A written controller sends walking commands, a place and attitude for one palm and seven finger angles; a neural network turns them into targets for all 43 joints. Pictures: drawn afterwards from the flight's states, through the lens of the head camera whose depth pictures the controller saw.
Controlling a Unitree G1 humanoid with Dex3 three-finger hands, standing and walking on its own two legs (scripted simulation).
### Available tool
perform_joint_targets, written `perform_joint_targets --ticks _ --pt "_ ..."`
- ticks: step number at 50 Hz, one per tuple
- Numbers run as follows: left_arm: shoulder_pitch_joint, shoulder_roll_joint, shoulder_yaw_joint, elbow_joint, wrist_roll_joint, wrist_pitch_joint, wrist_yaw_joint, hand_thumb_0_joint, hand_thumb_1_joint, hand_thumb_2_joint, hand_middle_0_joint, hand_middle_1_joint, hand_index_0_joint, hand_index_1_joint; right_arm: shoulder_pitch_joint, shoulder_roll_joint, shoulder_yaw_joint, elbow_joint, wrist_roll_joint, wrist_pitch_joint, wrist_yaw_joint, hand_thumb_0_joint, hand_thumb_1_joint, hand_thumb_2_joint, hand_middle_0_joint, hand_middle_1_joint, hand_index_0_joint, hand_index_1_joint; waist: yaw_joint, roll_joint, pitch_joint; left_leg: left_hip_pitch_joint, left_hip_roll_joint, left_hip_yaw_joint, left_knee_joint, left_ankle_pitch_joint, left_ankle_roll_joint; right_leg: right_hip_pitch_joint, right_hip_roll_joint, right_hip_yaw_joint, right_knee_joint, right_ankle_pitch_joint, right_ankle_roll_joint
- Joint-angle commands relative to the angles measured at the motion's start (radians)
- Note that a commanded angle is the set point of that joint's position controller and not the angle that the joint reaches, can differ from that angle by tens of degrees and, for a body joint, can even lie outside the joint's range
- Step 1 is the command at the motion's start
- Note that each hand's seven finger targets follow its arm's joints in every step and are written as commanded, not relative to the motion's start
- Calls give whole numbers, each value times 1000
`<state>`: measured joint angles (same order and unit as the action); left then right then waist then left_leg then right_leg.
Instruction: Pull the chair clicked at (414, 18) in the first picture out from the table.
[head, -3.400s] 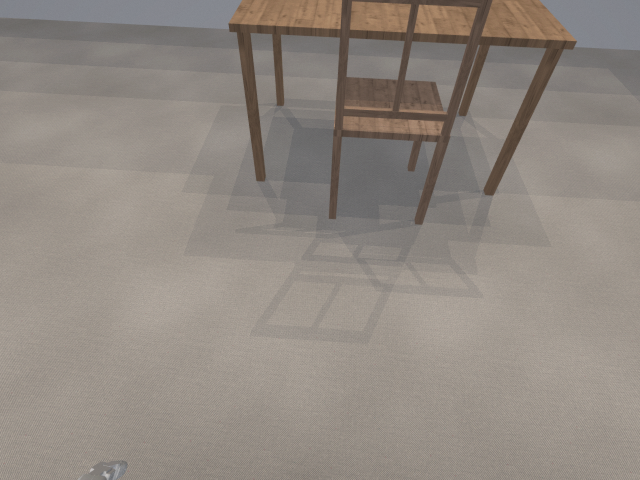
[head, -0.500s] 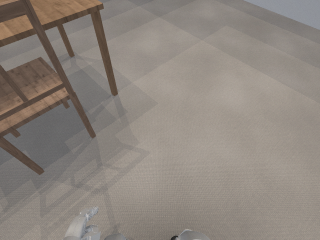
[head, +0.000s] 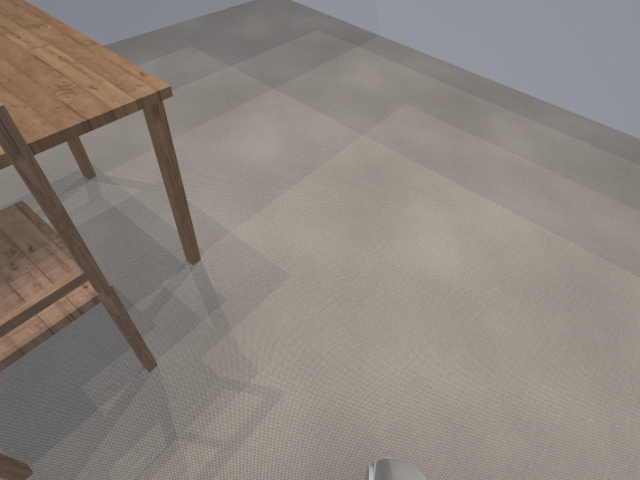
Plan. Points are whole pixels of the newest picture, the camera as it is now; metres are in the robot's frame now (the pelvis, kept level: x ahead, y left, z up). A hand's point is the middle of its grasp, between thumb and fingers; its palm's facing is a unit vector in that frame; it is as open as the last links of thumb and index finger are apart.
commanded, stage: walk to a spot facing it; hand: left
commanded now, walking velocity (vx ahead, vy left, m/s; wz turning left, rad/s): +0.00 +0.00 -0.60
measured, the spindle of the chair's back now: out of the picture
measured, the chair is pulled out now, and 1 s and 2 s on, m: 0.00 0.00 0.00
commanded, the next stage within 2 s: turn to face it in 0.14 s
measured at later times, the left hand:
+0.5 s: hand (255, 378) +0.29 +0.12 -0.16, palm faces -0.15 -0.97 -0.21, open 7.4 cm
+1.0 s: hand (169, 420) +0.22 +0.24 -0.17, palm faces +0.20 -0.94 -0.26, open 7.4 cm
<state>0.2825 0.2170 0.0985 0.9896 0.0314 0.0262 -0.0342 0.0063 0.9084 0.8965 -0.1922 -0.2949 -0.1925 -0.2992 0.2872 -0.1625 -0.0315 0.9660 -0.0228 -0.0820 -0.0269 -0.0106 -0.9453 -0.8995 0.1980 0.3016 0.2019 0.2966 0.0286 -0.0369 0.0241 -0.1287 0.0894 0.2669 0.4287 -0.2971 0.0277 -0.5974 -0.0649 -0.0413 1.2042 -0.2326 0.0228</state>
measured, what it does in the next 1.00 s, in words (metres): walks ahead: right foot, then left foot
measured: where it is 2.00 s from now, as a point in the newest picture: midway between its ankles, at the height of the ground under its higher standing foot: outside the picture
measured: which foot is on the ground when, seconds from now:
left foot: down 0.00-0.24, up 0.26-0.66, down 0.68-1.00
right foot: up 0.00-0.24, down 0.26-0.68, up 0.70-1.00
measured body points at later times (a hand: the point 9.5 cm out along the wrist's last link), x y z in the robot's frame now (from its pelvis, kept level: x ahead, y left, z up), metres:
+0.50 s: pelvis +0.14 -0.03 -0.01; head +0.16 -0.04 +0.44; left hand +0.30 +0.17 -0.15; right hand +0.13 -0.26 -0.17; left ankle +0.15 +0.11 -0.69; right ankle +0.17 -0.12 -0.74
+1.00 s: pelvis +0.18 +0.01 +0.00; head +0.22 +0.04 +0.45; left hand +0.21 +0.29 -0.15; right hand +0.26 -0.24 -0.14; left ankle +0.18 +0.08 -0.74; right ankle +0.18 -0.18 -0.67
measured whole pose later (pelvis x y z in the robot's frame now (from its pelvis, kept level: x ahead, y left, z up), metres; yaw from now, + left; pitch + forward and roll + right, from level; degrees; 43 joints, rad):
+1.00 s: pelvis +0.18 +0.01 +0.00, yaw +9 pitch +2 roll -2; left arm 0.17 0.27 0.09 0.95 0.01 0.06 0.02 0.01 0.91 0.90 -0.19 -0.30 -0.19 -0.30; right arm 0.24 -0.19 -0.05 0.94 -0.02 0.01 0.00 0.00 -0.91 -0.90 0.20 0.30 0.20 0.30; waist -0.01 -0.01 0.06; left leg -0.27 -0.02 0.01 0.46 -0.22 0.07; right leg -0.48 -0.09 0.00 1.04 -0.39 0.11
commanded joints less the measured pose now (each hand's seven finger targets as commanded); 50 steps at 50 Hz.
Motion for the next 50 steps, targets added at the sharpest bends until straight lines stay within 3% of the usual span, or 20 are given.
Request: perform_joint_targets --ticks 1,5,7,9,11,12,13,14,15,16,19,23,28,32,33,34,35,37,40,50 --pt "-63 -1 -7 -79 -1 -4 -7 0 900 900 -200 -300 -200 -300 96 -134 -27 0 4 1 -6 0 -900 -900 200 300 200 300 -32 172 31 99 241 -42 -118 721 39 -98 -21 -37 -111 47 18" --pt "-175 -1 -17 -109 -6 -6 -7 0 900 900 -200 -300 -200 -300 119 -152 -40 21 -3 24 -4 0 -900 -900 200 300 200 300 -74 212 46 150 256 9 -66 751 58 -34 4 -96 -357 12 6" --pt "-192 -2 -16 -118 -5 -11 -5 0 900 900 -200 -300 -200 -300 110 -161 -49 22 -4 33 -5 0 -900 -900 200 300 200 300 -70 220 52 166 268 24 -23 800 59 8 23 -108 -435 4 -15" --pt "-138 21 -13 -113 -2 -18 -2 0 900 900 -200 -300 -200 -300 87 -186 -61 11 1 40 -3 0 -900 -900 200 300 200 300 -38 235 7 183 278 47 95 913 48 112 58 -131 -498 -8 -42" --pt "38 83 4 -74 3 -40 7 0 900 900 -200 -300 -200 -300 57 -207 -66 -14 11 45 3 0 -900 -900 200 300 200 300 62 157 -104 79 253 56 407 882 -8 422 86 -135 -660 116 -68" --pt "146 184 22 -48 6 -56 20 0 900 900 -200 -300 -200 -300 75 -160 -55 -35 29 49 13 0 -900 -900 200 300 200 300 100 -51 -222 -204 156 43 705 335 -61 737 -127 126 -670 530 -150" --pt "185 249 26 -27 -19 -58 33 0 900 900 -200 -300 -200 -300 94 -91 -42 -48 30 50 4 0 -900 -900 200 300 200 300 75 -182 -322 -425 0 -69 993 -359 -101 848 -382 431 -681 1020 -281" --pt "164 239 20 -42 -28 -51 47 0 900 900 -200 -300 -200 -300 54 -100 -35 -55 29 57 -6 0 -900 -900 200 300 200 300 82 -102 -334 -397 15 -243 993 -323 -77 753 -364 375 -737 944 -292" --pt "67 198 11 -63 -22 -44 57 0 900 900 -200 -300 -200 -300 40 -95 -34 -44 24 66 -6 0 -900 -900 200 300 200 300 42 -101 -261 -402 28 -259 999 -267 -72 642 -340 365 -791 718 -278" --pt "-34 146 -9 -81 -20 -43 64 0 900 900 -200 -300 -200 -300 48 -92 -29 -12 12 81 -5 0 -900 -900 200 300 200 300 -4 -55 -159 -383 52 -265 967 -191 -73 494 -297 278 -833 576 -243" --pt "-159 79 -44 -88 -12 -57 70 0 900 900 -200 -300 -200 -300 158 -51 -10 56 3 111 1 0 -900 -900 200 300 200 300 -99 -30 -86 -258 54 -264 750 -97 -74 283 -215 56 -878 423 -182" --pt "-143 86 -43 -79 -14 -39 64 0 900 900 -200 -300 -200 -300 103 -46 -9 43 8 121 14 0 -900 -900 200 300 200 300 -59 -88 -30 -250 16 -201 582 -96 -74 276 -212 10 -927 203 -174" --pt "-106 121 -19 -82 -7 -30 70 0 900 900 -200 -300 -200 -300 -13 -58 -20 -13 9 112 30 0 -900 -900 200 300 200 300 -15 -115 -18 -292 10 -168 420 -144 -76 390 -273 -11 -865 265 -181" --pt "-101 127 -5 -93 -16 -19 70 0 900 900 -200 -300 -200 -300 27 -79 -31 -25 4 106 37 0 -900 -900 200 300 200 300 -42 -50 -46 -143 -2 -137 150 41 -64 366 -252 -99 -704 220 -97" --pt "-89 100 -5 -104 -21 -11 67 0 900 900 -200 -300 -200 -300 66 -131 -44 -28 0 99 39 0 -900 -900 200 300 200 300 -61 99 -64 -63 71 -260 26 197 -27 282 -197 -138 -569 86 -43" --pt "-85 42 -13 -142 -28 -6 62 0 900 900 -200 -300 -200 -300 99 -230 -65 -45 -8 92 34 0 -900 -900 200 300 200 300 -74 367 -57 -4 296 -584 -81 493 100 92 -65 -179 -372 -263 40" --pt "-159 51 -25 -178 -15 -5 64 0 900 900 -200 -300 -200 -300 129 -254 -71 -36 -8 93 23 0 -900 -900 200 300 200 300 -109 349 -62 9 376 -695 -122 564 195 22 -28 -75 -164 -436 47" --pt "-189 51 -11 -162 -12 -9 60 0 900 900 -200 -300 -200 -300 90 -231 -67 -38 -5 83 7 0 -900 -900 200 300 200 300 -89 222 -84 45 297 -609 -78 574 175 -58 -36 29 -12 -301 44" --pt "-142 65 -6 -123 -17 -10 51 0 900 900 -200 -300 -200 -300 5 -200 -55 -68 2 70 3 0 -900 -900 200 300 200 300 -51 151 -100 62 193 -439 -55 681 126 -16 -41 31 -26 -168 64" --pt "-179 98 -5 -144 -20 5 55 0 900 900 -200 -300 -200 -300 0 -254 -82 -74 2 88 14 0 -900 -900 200 300 200 300 -76 170 -80 67 148 -546 -84 482 146 39 -11 43 -216 -175 92"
